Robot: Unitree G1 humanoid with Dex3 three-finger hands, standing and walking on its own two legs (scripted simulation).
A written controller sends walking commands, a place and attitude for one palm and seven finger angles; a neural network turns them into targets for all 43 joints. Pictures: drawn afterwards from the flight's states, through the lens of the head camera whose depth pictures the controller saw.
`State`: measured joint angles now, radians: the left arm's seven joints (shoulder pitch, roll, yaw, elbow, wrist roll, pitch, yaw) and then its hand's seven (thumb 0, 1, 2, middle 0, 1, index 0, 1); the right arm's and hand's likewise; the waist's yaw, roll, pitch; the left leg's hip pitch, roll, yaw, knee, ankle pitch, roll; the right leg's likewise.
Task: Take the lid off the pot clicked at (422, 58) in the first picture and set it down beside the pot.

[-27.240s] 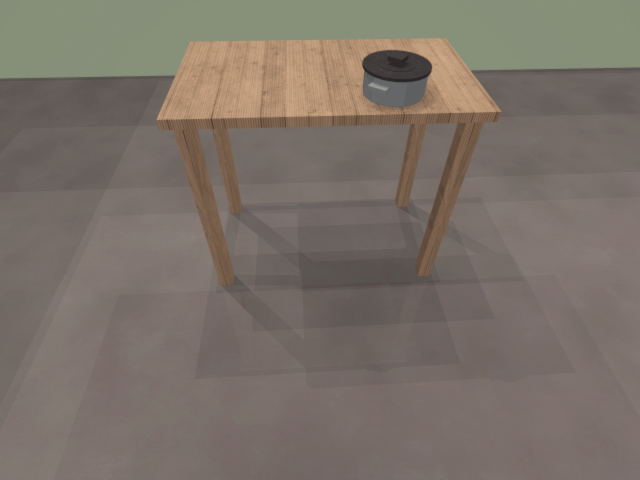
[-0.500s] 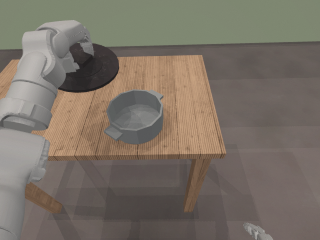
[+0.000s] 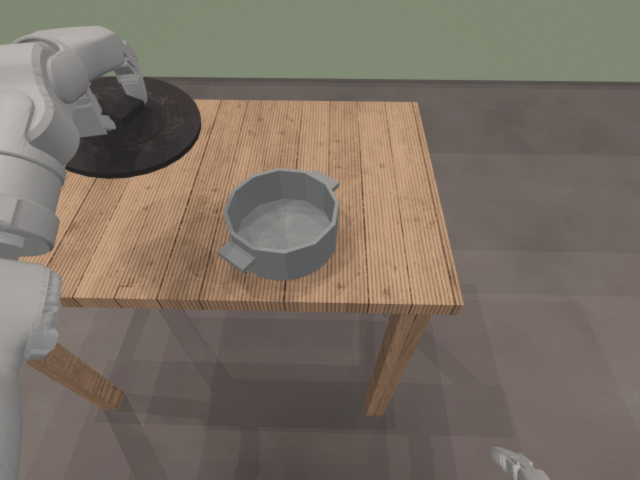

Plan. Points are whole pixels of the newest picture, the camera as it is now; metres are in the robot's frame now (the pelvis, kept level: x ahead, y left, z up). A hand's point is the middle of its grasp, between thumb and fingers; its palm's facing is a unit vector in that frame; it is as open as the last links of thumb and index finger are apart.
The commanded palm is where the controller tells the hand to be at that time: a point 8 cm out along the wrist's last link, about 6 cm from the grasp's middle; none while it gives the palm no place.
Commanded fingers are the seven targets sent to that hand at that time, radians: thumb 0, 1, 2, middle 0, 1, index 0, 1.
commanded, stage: move the lid sideways beside the pot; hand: left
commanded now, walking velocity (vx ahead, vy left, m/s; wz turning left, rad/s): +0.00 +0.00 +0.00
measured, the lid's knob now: (118, 108) +0.50 +0.25 +0.21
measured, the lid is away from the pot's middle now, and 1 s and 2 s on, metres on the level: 0.19 0.24 0.23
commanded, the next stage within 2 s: lower the lid onto the table in 0.52 s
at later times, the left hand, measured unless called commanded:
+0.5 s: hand (40, 116) +0.45 +0.31 +0.23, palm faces -0.27 -0.07 -0.96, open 7.7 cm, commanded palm +0.45 +0.30 +0.30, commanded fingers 0.00 0.58 1.07 -1.08 -1.11 -0.86 -1.00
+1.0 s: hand (64, 131) +0.46 +0.30 +0.20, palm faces -0.31 -0.07 -0.95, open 7.7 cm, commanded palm +0.45 +0.30 +0.27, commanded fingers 0.00 0.58 1.07 -1.08 -1.11 -0.86 -1.00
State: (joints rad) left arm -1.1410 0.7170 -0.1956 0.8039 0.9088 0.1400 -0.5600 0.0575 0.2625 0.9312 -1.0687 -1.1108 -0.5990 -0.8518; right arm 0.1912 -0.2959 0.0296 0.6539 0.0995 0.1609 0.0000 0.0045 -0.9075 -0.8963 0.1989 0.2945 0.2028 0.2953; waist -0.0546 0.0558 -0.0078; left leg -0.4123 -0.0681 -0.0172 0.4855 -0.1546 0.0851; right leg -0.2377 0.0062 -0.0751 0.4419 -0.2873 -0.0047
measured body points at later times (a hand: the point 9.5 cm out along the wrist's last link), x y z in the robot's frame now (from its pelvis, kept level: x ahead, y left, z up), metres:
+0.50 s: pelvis +0.00 +0.01 +0.00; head +0.04 +0.01 +0.45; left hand +0.46 +0.31 +0.28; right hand +0.09 -0.26 -0.12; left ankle +0.05 +0.06 -0.74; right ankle -0.04 -0.12 -0.74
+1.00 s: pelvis +0.00 +0.01 +0.00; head +0.05 +0.02 +0.44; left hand +0.47 +0.30 +0.25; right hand +0.09 -0.26 -0.12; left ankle +0.05 +0.06 -0.74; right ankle -0.04 -0.12 -0.74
